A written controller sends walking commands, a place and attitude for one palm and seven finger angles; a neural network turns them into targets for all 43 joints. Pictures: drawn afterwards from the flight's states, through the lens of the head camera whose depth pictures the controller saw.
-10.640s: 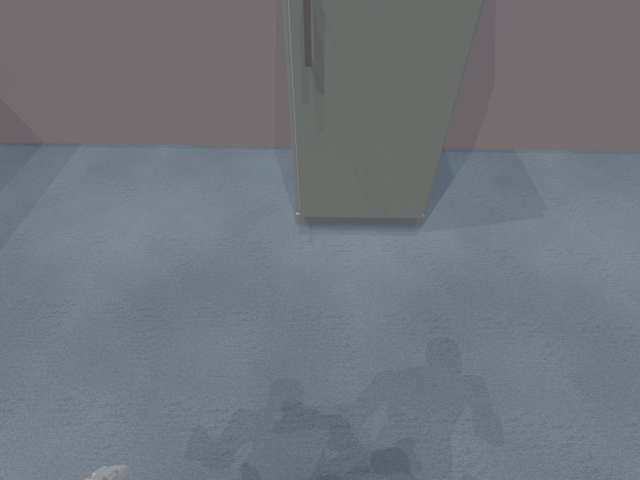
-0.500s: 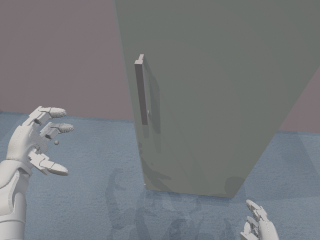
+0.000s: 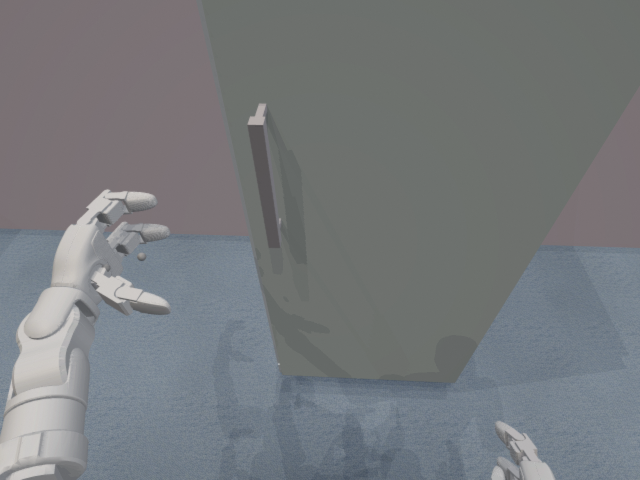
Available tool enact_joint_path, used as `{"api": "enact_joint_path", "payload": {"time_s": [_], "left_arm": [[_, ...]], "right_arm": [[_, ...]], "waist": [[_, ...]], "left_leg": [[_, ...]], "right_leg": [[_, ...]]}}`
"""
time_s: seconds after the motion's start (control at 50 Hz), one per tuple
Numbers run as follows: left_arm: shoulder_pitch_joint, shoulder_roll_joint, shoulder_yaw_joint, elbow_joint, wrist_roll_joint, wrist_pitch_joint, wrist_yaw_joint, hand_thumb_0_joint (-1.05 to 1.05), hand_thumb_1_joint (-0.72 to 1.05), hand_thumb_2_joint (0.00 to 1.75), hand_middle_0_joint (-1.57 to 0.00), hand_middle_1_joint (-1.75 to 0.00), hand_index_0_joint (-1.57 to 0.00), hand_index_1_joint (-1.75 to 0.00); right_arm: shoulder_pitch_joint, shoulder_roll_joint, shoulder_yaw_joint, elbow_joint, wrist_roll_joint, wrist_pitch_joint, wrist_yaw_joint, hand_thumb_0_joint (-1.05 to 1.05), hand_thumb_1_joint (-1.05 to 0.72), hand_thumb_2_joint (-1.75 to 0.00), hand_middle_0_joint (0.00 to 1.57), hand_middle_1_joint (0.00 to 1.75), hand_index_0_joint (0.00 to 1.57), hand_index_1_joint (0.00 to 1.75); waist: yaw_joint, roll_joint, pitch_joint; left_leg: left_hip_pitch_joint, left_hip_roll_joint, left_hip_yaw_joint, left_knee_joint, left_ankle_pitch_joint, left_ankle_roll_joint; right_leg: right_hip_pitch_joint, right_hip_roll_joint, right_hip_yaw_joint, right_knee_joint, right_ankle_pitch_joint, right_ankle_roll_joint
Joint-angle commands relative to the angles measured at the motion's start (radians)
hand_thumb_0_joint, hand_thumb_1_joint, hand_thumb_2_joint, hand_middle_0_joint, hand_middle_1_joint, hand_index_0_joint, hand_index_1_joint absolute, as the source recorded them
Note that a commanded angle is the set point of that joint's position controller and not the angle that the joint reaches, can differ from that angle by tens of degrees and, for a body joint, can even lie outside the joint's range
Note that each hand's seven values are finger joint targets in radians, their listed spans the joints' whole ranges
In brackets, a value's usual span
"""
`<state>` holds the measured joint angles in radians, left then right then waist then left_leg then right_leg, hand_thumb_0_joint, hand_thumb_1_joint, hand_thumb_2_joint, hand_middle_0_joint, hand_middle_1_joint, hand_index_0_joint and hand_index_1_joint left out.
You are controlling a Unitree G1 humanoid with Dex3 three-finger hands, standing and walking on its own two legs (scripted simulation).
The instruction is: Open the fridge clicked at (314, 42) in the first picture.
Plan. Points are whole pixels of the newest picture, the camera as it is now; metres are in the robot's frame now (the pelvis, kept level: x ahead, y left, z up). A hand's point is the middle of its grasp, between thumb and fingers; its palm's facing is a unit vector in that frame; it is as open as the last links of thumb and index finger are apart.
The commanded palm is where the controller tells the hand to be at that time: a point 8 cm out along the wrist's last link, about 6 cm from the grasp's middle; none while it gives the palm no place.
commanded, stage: move the hooked fingers beside the handle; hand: left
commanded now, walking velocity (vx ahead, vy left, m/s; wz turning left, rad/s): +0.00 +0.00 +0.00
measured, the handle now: (269, 183) +0.50 +0.11 +0.10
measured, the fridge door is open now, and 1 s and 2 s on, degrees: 0 0 0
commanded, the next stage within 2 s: feel for the door with the fingertips in 1.72 s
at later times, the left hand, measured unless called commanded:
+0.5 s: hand (188, 224) +0.39 +0.20 +0.12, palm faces +0.01 -1.00 +0.00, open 14.0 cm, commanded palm +0.37 +0.25 +0.12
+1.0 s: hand (220, 197) +0.46 +0.17 +0.11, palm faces +0.01 -1.00 +0.00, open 14.0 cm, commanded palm +0.43 +0.22 +0.11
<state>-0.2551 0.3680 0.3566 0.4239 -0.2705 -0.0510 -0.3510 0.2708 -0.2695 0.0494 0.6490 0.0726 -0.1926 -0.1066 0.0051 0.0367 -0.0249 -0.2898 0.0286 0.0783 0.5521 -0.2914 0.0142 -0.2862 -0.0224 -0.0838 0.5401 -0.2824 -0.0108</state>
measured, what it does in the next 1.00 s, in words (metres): stands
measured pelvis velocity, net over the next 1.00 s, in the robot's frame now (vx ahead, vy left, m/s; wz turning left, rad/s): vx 0.00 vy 0.00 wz -0.02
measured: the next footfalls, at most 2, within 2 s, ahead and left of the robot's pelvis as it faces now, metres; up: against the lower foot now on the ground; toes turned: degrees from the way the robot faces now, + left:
none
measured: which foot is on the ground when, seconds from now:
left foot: down 0.00-1.00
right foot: down 0.00-1.00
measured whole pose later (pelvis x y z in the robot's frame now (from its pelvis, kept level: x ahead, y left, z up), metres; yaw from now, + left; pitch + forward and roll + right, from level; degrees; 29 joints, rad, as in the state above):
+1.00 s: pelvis +0.00 +0.00 -0.01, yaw -1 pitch +8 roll +0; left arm -0.74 0.37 0.32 0.97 -0.15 -0.24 -0.21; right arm 0.36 -0.27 0.02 0.68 0.05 -0.05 -0.05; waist -0.08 0.02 -0.05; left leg -0.46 0.04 0.09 0.64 -0.32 0.02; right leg -0.46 -0.01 -0.07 0.62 -0.31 -0.01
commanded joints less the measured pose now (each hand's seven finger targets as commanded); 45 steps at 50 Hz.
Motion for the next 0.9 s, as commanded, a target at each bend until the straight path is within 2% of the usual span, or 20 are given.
{"api": "enact_joint_path", "payload": {"time_s": [0.0,0.04,0.1,0.14,0.16,0.22,0.24,0.3,0.38,0.42,0.46,0.5,0.54,0.6,0.64,0.7,0.78,0.82,0.86,0.88], "left_arm": [[-0.422,0.218,0.023,-0.202,-0.017,-0.084,0.015,0.00,-0.50,0.30,-0.30,-1.20,-0.30,-1.20],[-0.433,0.240,0.036,-0.164,-0.011,-0.087,0.023,0.00,-0.50,0.30,-0.30,-1.20,-0.30,-1.20],[-0.446,0.232,0.035,-0.126,-0.001,-0.087,0.031,0.00,-0.50,0.30,-0.30,-1.20,-0.30,-1.20],[-0.440,0.265,0.060,-0.099,0.004,-0.092,0.037,0.00,-0.50,0.30,-0.30,-1.20,-0.30,-1.20],[-0.439,0.269,0.067,-0.101,0.005,-0.097,0.039,0.00,-0.50,0.30,-0.30,-1.20,-0.30,-1.20],[-0.529,0.217,0.013,-0.102,0.007,-0.112,0.045,0.00,-0.50,0.30,-0.30,-1.20,-0.30,-1.20],[-0.510,0.236,0.031,-0.087,0.008,-0.116,0.048,0.00,-0.50,0.30,-0.30,-1.20,-0.30,-1.20],[-0.563,0.190,-0.016,-0.059,0.015,-0.122,0.055,0.00,-0.50,0.30,-0.30,-1.20,-0.30,-1.20],[-0.632,0.165,-0.049,-0.003,0.025,-0.125,0.078,0.00,-0.50,0.30,-0.30,-1.20,-0.30,-1.20],[-0.674,0.192,-0.032,0.054,0.036,-0.131,0.094,0.00,-0.50,0.30,-0.30,-1.20,-0.30,-1.20],[-0.711,0.222,-0.013,0.049,0.050,-0.151,0.107,0.00,-0.50,0.30,-0.30,-1.20,-0.30,-1.20],[-0.736,0.185,-0.041,0.039,0.056,-0.171,0.116,0.00,-0.50,0.30,-0.30,-1.20,-0.30,-1.20],[-0.713,0.237,0.006,0.104,0.056,-0.182,0.126,0.00,-0.50,0.30,-0.30,-1.20,-0.30,-1.20],[-0.747,0.194,-0.027,0.160,0.060,-0.187,0.124,0.00,-0.50,0.30,-0.30,-1.20,-0.30,-1.20],[-0.783,0.217,-0.021,0.208,0.070,-0.193,0.127,0.00,-0.50,0.30,-0.30,-1.20,-0.30,-1.20],[-0.844,0.233,-0.012,0.223,0.077,-0.214,0.128,0.00,-0.50,0.30,-0.30,-1.20,-0.30,-1.20],[-0.876,0.216,-0.022,0.223,0.079,-0.247,0.130,0.00,-0.50,0.30,-0.30,-1.20,-0.30,-1.20],[-0.877,0.186,-0.038,0.274,0.078,-0.246,0.132,0.00,-0.50,0.30,-0.30,-1.20,-0.30,-1.20],[-0.898,0.226,-0.007,0.352,0.082,-0.240,0.136,0.00,-0.50,0.30,-0.30,-1.20,-0.30,-1.20],[-0.924,0.247,0.000,0.365,0.090,-0.242,0.137,0.00,-0.50,0.30,-0.30,-1.20,-0.30,-1.20]], "right_arm": [[-0.061,-0.125,-0.054,-0.132,-0.003,-0.045,-0.008,0.00,-0.90,-0.90,0.20,0.30,0.20,0.30],[-0.053,-0.132,-0.055,-0.124,-0.005,-0.038,-0.008,0.00,-0.90,-0.90,0.20,0.30,0.20,0.30],[-0.053,-0.128,-0.056,-0.126,-0.005,-0.026,-0.003,0.00,-0.90,-0.90,0.20,0.30,0.20,0.30],[-0.040,-0.134,-0.058,-0.124,-0.009,-0.016,0.002,0.00,-0.90,-0.90,0.20,0.30,0.20,0.30],[-0.042,-0.132,-0.059,-0.130,-0.007,-0.012,0.003,0.00,-0.90,-0.90,0.20,0.30,0.20,0.30],[-0.036,-0.127,-0.058,-0.127,-0.007,-0.006,0.006,0.00,-0.90,-0.90,0.20,0.30,0.20,0.30],[-0.028,-0.132,-0.061,-0.125,-0.010,-0.003,0.008,0.00,-0.90,-0.90,0.20,0.30,0.20,0.30],[-0.023,-0.127,-0.061,-0.120,-0.006,0.007,0.011,0.00,-0.90,-0.90,0.20,0.30,0.20,0.30],[-0.008,-0.133,-0.062,-0.108,-0.006,0.020,0.014,0.00,-0.90,-0.90,0.20,0.30,0.20,0.30],[0.004,-0.137,-0.062,-0.094,-0.007,0.030,0.014,0.00,-0.90,-0.90,0.20,0.30,0.20,0.30],[0.010,-0.137,-0.064,-0.097,-0.012,0.037,0.017,0.00,-0.90,-0.90,0.20,0.30,0.20,0.30],[0.020,-0.129,-0.066,-0.096,-0.015,0.039,0.024,0.00,-0.90,-0.90,0.20,0.30,0.20,0.30],[0.040,-0.140,-0.066,-0.087,-0.019,0.049,0.026,0.00,-0.90,-0.90,0.20,0.30,0.20,0.30],[0.042,-0.135,-0.066,-0.085,-0.015,0.059,0.032,0.00,-0.90,-0.90,0.20,0.30,0.20,0.30],[0.058,-0.144,-0.069,-0.080,-0.016,0.070,0.031,0.00,-0.90,-0.90,0.20,0.30,0.20,0.30],[0.070,-0.142,-0.073,-0.077,-0.017,0.077,0.032,0.00,-0.90,-0.90,0.20,0.30,0.20,0.30],[0.099,-0.143,-0.081,-0.073,-0.022,0.085,0.041,0.00,-0.90,-0.90,0.20,0.30,0.20,0.30],[0.109,-0.141,-0.081,-0.063,-0.022,0.090,0.045,0.00,-0.90,-0.90,0.20,0.30,0.20,0.30],[0.122,-0.151,-0.081,-0.054,-0.023,0.100,0.046,0.00,-0.90,-0.90,0.20,0.30,0.20,0.30],[0.126,-0.154,-0.080,-0.055,-0.024,0.104,0.045,0.00,-0.90,-0.90,0.20,0.30,0.20,0.30]], "waist": [[-0.021,0.019,-0.230],[-0.016,-0.036,-0.225],[-0.013,0.014,-0.242],[-0.006,-0.033,-0.257],[-0.004,-0.015,-0.262],[-0.022,0.023,-0.265],[-0.016,-0.020,-0.269],[-0.032,0.015,-0.260],[-0.048,-0.020,-0.253],[-0.050,-0.027,-0.237],[-0.041,-0.008,-0.285],[-0.042,0.030,-0.330],[-0.038,-0.057,-0.324],[-0.051,-0.016,-0.293],[-0.059,-0.059,-0.274],[-0.061,-0.003,-0.318],[-0.065,-0.005,-0.384],[-0.074,-0.008,-0.357],[-0.085,-0.075,-0.308],[-0.083,-0.063,-0.307]], "left_leg": [[0.125,-0.012,-0.070,-0.061,0.226,0.015],[0.107,-0.009,-0.070,-0.060,0.220,0.019],[0.101,-0.016,-0.062,-0.058,0.224,0.015],[0.087,-0.012,-0.063,-0.051,0.247,0.018],[0.084,-0.014,-0.059,-0.052,0.256,0.018],[0.107,-0.013,-0.066,-0.047,0.257,0.014],[0.100,-0.010,-0.066,-0.041,0.268,0.018],[0.099,-0.012,-0.065,-0.041,0.254,0.013],[0.087,-0.012,-0.070,-0.040,0.208,0.016],[0.065,-0.012,-0.075,-0.041,0.189,0.014],[0.073,-0.015,-0.073,-0.034,0.208,0.017],[0.108,-0.014,-0.075,-0.024,0.261,0.011],[0.068,-0.010,-0.073,-0.020,0.264,0.016],[0.051,-0.015,-0.061,-0.016,0.237,0.015],[0.019,-0.013,-0.061,-0.014,0.210,0.019],[0.032,-0.017,-0.057,-0.002,0.217,0.017],[0.059,-0.014,-0.061,0.017,0.286,0.016],[0.046,-0.013,-0.061,0.021,0.280,0.015],[-0.014,-0.015,-0.054,0.023,0.230,0.022],[-0.035,-0.018,-0.052,0.021,0.210,0.021]], "right_leg": [[0.026,0.019,0.039,-0.062,0.249,-0.007],[0.036,0.018,0.040,-0.063,0.246,-0.006],[0.040,0.014,0.044,-0.056,0.261,-0.007],[0.062,0.014,0.044,-0.048,0.286,-0.007],[0.069,0.014,0.048,-0.045,0.302,-0.007],[0.034,0.018,0.043,-0.042,0.290,-0.010],[0.048,0.020,0.044,-0.040,0.302,-0.009],[0.021,0.019,0.042,-0.038,0.290,-0.009],[-0.009,0.021,0.043,-0.042,0.245,-0.007],[-0.020,0.021,0.043,-0.040,0.222,-0.008],[0.002,0.019,0.050,-0.030,0.239,-0.010],[0.006,0.021,0.047,-0.018,0.282,-0.013],[0.034,0.023,0.047,-0.015,0.300,-0.010],[-0.001,0.024,0.052,-0.016,0.295,-0.008],[-0.004,0.024,0.052,-0.015,0.271,-0.006],[-0.013,0.025,0.060,-0.005,0.282,-0.008],[-0.006,0.032,0.056,0.016,0.337,-0.008],[-0.032,0.034,0.051,0.016,0.332,-0.008],[-0.037,0.035,0.056,0.009,0.312,-0.001],[-0.035,0.032,0.061,0.013,0.299,-0.002]]}}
